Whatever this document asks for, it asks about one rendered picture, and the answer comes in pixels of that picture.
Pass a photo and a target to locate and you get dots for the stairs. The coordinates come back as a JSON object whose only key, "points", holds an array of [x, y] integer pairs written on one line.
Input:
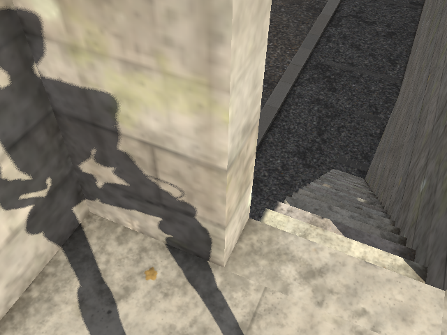
{"points": [[340, 211]]}

